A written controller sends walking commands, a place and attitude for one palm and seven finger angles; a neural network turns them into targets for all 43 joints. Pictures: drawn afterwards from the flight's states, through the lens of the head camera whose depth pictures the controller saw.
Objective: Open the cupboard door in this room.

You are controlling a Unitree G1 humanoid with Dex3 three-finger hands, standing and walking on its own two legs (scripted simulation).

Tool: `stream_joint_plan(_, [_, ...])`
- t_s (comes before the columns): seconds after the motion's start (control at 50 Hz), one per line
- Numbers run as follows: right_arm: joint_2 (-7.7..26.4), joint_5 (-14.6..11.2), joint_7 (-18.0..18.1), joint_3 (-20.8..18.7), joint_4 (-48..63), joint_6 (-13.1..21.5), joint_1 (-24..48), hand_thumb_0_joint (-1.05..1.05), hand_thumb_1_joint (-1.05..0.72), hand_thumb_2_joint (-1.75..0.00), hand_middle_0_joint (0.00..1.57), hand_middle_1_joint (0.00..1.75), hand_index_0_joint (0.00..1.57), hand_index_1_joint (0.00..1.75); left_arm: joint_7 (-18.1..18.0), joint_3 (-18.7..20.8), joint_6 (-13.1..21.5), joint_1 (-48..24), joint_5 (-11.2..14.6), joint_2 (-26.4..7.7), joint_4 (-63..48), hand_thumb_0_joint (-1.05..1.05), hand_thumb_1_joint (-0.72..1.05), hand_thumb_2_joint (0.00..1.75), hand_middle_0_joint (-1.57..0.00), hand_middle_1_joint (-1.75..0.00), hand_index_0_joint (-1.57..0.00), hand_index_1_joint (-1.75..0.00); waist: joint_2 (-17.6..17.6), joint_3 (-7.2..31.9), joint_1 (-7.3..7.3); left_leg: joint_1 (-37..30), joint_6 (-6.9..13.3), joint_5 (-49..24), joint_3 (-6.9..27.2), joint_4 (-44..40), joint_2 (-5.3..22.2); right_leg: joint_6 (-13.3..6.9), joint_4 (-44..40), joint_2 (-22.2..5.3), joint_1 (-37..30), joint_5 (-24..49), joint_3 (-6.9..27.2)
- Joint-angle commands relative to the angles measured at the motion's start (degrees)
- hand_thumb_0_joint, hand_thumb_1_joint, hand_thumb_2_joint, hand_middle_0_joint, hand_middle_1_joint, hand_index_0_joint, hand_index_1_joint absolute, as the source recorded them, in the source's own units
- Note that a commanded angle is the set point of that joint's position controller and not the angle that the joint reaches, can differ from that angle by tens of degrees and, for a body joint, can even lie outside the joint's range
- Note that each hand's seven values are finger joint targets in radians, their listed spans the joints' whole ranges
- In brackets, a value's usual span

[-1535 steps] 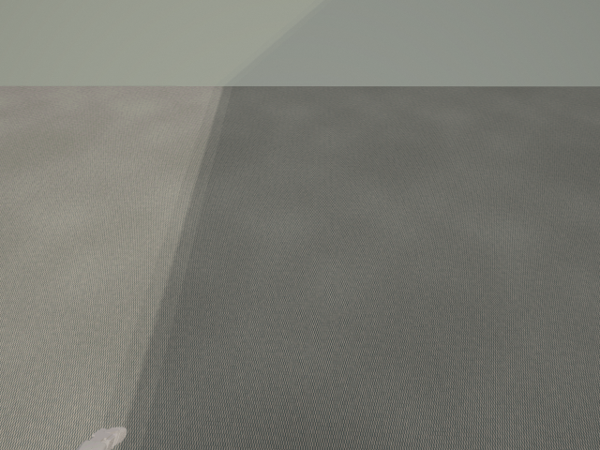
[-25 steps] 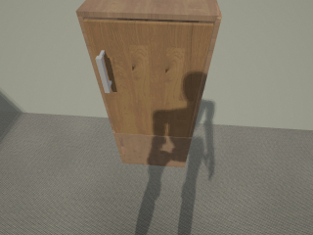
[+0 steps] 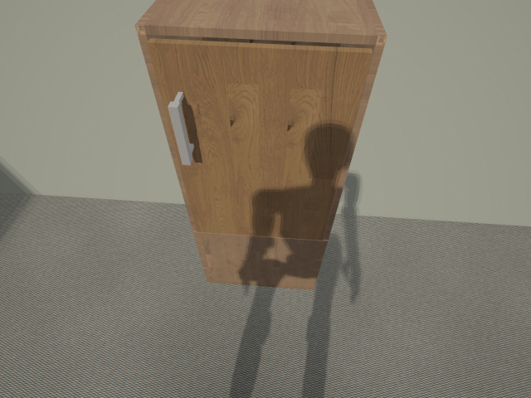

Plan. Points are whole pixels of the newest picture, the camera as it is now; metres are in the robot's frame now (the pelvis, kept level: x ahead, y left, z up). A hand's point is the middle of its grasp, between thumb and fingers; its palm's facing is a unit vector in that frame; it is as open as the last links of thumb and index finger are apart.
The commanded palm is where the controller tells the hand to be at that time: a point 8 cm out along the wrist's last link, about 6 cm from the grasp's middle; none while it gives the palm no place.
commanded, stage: come to a stop and stand still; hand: left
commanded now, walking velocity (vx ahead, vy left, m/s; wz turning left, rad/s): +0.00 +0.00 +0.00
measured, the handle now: (183, 129) +0.61 +0.22 +0.05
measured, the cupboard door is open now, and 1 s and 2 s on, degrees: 0 0 0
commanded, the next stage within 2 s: look again from close up in 0.38 s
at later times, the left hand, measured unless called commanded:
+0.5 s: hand out of the picture +0.01 +0.20 -0.18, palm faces +0.02 -0.98 -0.21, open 7.4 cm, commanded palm none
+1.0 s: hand out of the picture -0.04 +0.22 -0.18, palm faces +0.01 -0.98 -0.18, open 7.4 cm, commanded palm none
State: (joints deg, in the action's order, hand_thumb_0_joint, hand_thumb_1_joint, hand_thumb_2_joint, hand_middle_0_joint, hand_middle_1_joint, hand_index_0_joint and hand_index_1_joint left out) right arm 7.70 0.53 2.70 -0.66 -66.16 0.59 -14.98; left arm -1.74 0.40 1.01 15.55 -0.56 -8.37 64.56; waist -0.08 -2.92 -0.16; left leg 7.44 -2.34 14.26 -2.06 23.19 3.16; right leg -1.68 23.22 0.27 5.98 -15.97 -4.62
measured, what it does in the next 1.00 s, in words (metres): shifts its weight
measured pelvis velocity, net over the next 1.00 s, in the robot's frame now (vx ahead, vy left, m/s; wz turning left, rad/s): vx -0.05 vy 0.04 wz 0.00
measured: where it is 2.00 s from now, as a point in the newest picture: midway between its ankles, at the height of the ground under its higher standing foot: outside the picture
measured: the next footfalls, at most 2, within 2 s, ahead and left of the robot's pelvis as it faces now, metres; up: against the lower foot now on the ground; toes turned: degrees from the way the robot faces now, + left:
left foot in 1.84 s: +0.18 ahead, +0.16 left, +0.00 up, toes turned +7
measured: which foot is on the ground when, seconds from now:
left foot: down 0.00-1.00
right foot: down 0.00-1.00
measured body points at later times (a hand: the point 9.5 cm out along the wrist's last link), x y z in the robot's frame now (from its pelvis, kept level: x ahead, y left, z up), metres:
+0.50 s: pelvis +0.00 +0.02 +0.00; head +0.02 +0.02 +0.45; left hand +0.01 +0.25 -0.16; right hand +0.02 -0.22 -0.16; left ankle -0.02 +0.14 -0.74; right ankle -0.04 -0.09 -0.74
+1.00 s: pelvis -0.05 +0.04 -0.01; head -0.06 +0.05 +0.44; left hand -0.04 +0.27 -0.17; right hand -0.02 -0.19 -0.16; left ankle -0.02 +0.14 -0.74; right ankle -0.04 -0.09 -0.74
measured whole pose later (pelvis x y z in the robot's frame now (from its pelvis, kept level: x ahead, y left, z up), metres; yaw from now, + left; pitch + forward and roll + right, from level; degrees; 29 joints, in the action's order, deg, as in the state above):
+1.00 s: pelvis -0.05 +0.04 -0.01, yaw +0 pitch -2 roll +0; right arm 9.5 1.0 1.0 -0.1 -60.0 0.4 -16.7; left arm -1.2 -0.4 -0.1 18.5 -1.4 -10.0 60.6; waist 0.9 -0.3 -0.3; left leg 13.4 1.5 13.5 -3.6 28.8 0.1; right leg 1.3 28.8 -3.1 12.1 -14.6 -3.1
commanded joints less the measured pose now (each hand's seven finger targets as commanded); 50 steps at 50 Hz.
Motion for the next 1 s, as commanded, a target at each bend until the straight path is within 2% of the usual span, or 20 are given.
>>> stream_joint_plan(0.0, [5.31,-0.1,0.02,-0.7,1.27,0.81,-3.58,0.0,-0.9,-0.9,0.2,0.3,0.2,0.3,-0.48,1.02,0.27,4.23,0.22,-5.65,-1.46,0.0,0.9,0.9,-0.2,-0.3,-0.2,-0.3,0.58,-1.27,-0.3,-0.01,2.36,-13.71,2.59,-2.74,3.6,0.44,-4.31,-7.27,1.96,15.68,4.55])
stream_joint_plan(0.44, [9.09,-0.18,-0.07,-1.4,2.26,1.51,-0.94,0.0,-0.9,-0.9,0.2,0.3,0.2,0.3,-0.29,1.57,0.63,1.72,0.04,-8.96,-2.08,0.0,0.9,0.9,-0.2,-0.3,-0.2,-0.3,0.07,-0.25,-0.22,-1.5,3.2,-15.52,3.68,-3.84,3.62,0.5,-4.71,-7.65,0.8,15.66,4.64])
stream_joint_plan(0.46, [8.14,-0.47,-1.08,-0.68,6.06,1.76,3.01,0.0,-0.9,-0.9,0.2,0.3,0.2,0.3,-2.78,0.59,1.89,7.11,-0.78,-6.83,-0.57,0.0,0.9,0.9,-0.2,-0.3,-0.2,-0.3,1.27,-0.04,-1.7,3.28,1.86,-17.56,0.23,10.08,3.26,1.74,-2.54,-10.67,2.9,39.79,9.18])
stream_joint_plan(0.48, [5.91,-0.39,-1.62,-0.15,8.59,1.14,1.73,0.0,-0.9,-0.9,0.2,0.3,0.2,0.3,-2.38,1.03,2.73,5.29,-0.56,-9.47,-1.73,0.0,0.9,0.9,-0.2,-0.3,-0.2,-0.3,0.86,1.14,0.97,5.14,1.89,-9.92,0.07,8.04,1.77,0.18,0.51,-12.87,0.45,48.85,7.03])
stream_joint_plan(0.5, [4.59,0.2,-1.37,-0.38,7.91,1.42,-1.73,0.0,-0.9,-0.9,0.2,0.3,0.2,0.3,-1.93,1.08,2.71,4.84,-0.56,-9.21,-3.06,0.0,0.9,0.9,-0.2,-0.3,-0.2,-0.3,0.36,6.15,1.42,3.8,2.82,-8.71,0.42,6.17,0.46,-0.49,4.38,-11.99,-2.58,51.46,6.66])
stream_joint_plan(0.52, [5.93,0.22,-1.22,-0.56,7.58,1.68,-3.34,0.0,-0.9,-0.9,0.2,0.3,0.2,0.3,-1.81,0.93,2.38,4.32,-0.31,-8.6,-3.37,0.0,0.9,0.9,-0.2,-0.3,-0.2,-0.3,0.69,9.28,1.61,3.22,3.22,-13.03,0.99,5.56,1.29,-0.66,5.73,-10.51,-3.19,44.56,4.64])
stream_joint_plan(0.54, [6.88,0.21,-1.07,-0.66,7.5,1.67,-3.64,0.0,-0.9,-0.9,0.2,0.3,0.2,0.3,-1.74,0.77,2.11,4.18,-0.22,-7.75,-3.75,0.0,0.9,0.9,-0.2,-0.3,-0.2,-0.3,1.49,10.5,1.3,1.76,3.41,-19.52,2.11,5.74,2.51,-0.55,6.15,-8.93,-2.54,37.45,4.05])
stream_joint_plan(0.56, [7.85,0.17,-0.87,-0.81,7.69,1.51,-3.48,0.0,-0.9,-0.9,0.2,0.3,0.2,0.3,-1.62,0.7,1.76,4.23,-0.15,-7.23,-4.3,0.0,0.9,0.9,-0.2,-0.3,-0.2,-0.3,1.27,9.91,1.06,1.05,3.68,-22.91,2.51,5.87,3.47,-0.48,5.87,-7.94,-0.99,30.82,3.74])
stream_joint_plan(0.58, [8.03,0.38,-0.82,-0.74,7.93,1.55,-3.42,0.0,-0.9,-0.9,0.2,0.3,0.2,0.3,-1.46,0.57,1.25,3.64,-0.32,-6.92,-4.65,0.0,0.9,0.9,-0.2,-0.3,-0.2,-0.3,-0.71,7.78,0.65,1.42,3.77,-25.1,2.96,5.59,3.89,-0.44,5.91,-7.14,0.75,24.22,3.42])
stream_joint_plan(0.62, [8.36,0.35,-0.75,-0.68,8.63,1.27,-1.67,0.0,-0.9,-0.9,0.2,0.3,0.2,0.3,-1.13,0.56,0.54,3.49,-0.47,-6.8,-5.03,0.0,0.9,0.9,-0.2,-0.3,-0.2,-0.3,-1.09,2.71,0.2,4.28,4.12,-21.2,3.63,4.1,3.81,-0.19,4.45,-6.45,4.05,15.32,3.66])
stream_joint_plan(0.66, [8.2,0.28,-0.85,-0.61,9.29,1.0,-0.65,0.0,-0.9,-0.9,0.2,0.3,0.2,0.3,-0.8,0.45,0.1,3.17,-0.5,-6.94,-5.25,0.0,0.9,0.9,-0.2,-0.3,-0.2,-0.3,0.04,-1.35,0.05,7.09,4.35,-12.79,4.27,1.72,3.28,0.05,2.94,-6.11,6.34,9.16,4.41])
stream_joint_plan(0.68, [8.16,0.33,-1.01,-0.53,9.45,0.95,-0.6,0.0,-0.9,-0.9,0.2,0.3,0.2,0.3,-0.67,0.31,-0.06,3.14,-0.57,-6.92,-5.43,0.0,0.9,0.9,-0.2,-0.3,-0.2,-0.3,-1.02,-2.84,-0.13,8.25,4.54,-9.6,4.57,0.6,3.2,0.17,2.27,-5.91,6.99,6.03,4.45])
stream_joint_plan(0.72, [8.43,0.38,-1.21,-0.59,9.83,0.84,-0.35,0.0,-0.9,-0.9,0.2,0.3,0.2,0.3,-0.42,0.32,-0.33,3.1,-0.57,-7.14,-5.91,0.0,0.9,0.9,-0.2,-0.3,-0.2,-0.3,-0.84,-4.34,-0.08,10.05,4.58,-1.83,5.21,-1.37,2.72,0.33,1.31,-5.55,8.34,0.82,4.86])
stream_joint_plan(0.78, [8.54,0.42,-1.35,-0.78,9.99,0.86,-0.93,0.0,-0.9,-0.9,0.2,0.3,0.2,0.3,-0.24,0.34,-0.47,3.35,-0.65,-7.35,-6.46,0.0,0.9,0.9,-0.2,-0.3,-0.2,-0.3,0.01,-4.51,-0.13,11.3,4.81,4.13,6.01,-3.51,2.72,0.49,0.97,-5.34,8.29,-1.01,4.52])
stream_joint_plan(0.82, [8.77,0.45,-1.45,-0.83,10.12,0.9,-0.85,0.0,-0.9,-0.9,0.2,0.3,0.2,0.3,-0.15,0.46,-0.53,4.03,-0.67,-7.3,-6.81,0.0,0.9,0.9,-0.2,-0.3,-0.2,-0.3,-0.8,-3.07,-0.29,11.65,4.87,7.16,6.53,-4.47,2.6,0.43,0.98,-5.33,7.57,-1.36,4.9])
stream_joint_plan(0.9, [8.95,0.39,-1.47,-0.84,9.76,1.14,-1.53,0.0,-0.9,-0.9,0.2,0.3,0.2,0.3,-0.01,0.48,-0.37,4.83,-0.63,-7.15,-6.77,0.0,0.9,0.9,-0.2,-0.3,-0.2,-0.3,-1.09,-1.12,-0.44,11.06,4.99,7.03,6.62,-4.98,2.76,0.51,0.89,-5.53,6.65,-0.33,4.71])
stream_joint_plan(0.98, [8.33,0.25,-1.51,-0.75,8.93,0.99,-2.38,0.0,-0.9,-0.9,0.2,0.3,0.2,0.3,0.04,0.33,-0.32,5.69,-0.6,-6.95,-6.23,0.0,0.9,0.9,-0.2,-0.3,-0.2,-0.3,-0.93,-2.0,-0.39,11.37,4.88,8.22,6.43,-5.29,2.63,0.43,-0.3,-5.83,7.43,-1.45,5.17])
